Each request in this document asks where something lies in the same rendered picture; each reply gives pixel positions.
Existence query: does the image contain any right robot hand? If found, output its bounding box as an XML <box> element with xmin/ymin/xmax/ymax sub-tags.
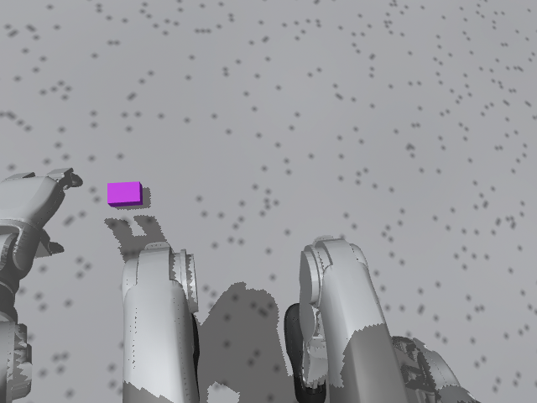
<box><xmin>392</xmin><ymin>336</ymin><xmax>461</xmax><ymax>403</ymax></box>

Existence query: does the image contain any small box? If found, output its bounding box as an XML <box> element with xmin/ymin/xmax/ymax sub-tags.
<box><xmin>107</xmin><ymin>181</ymin><xmax>143</xmax><ymax>207</ymax></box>

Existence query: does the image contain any right robot foot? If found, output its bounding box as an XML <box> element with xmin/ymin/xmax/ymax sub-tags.
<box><xmin>284</xmin><ymin>303</ymin><xmax>326</xmax><ymax>403</ymax></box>

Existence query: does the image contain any left robot arm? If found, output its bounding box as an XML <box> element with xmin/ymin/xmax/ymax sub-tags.
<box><xmin>0</xmin><ymin>219</ymin><xmax>40</xmax><ymax>403</ymax></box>

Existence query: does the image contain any left robot hand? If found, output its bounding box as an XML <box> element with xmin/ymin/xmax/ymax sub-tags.
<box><xmin>0</xmin><ymin>167</ymin><xmax>83</xmax><ymax>258</ymax></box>

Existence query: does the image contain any right robot arm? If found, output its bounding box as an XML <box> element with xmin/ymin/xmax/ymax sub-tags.
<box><xmin>435</xmin><ymin>385</ymin><xmax>481</xmax><ymax>403</ymax></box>

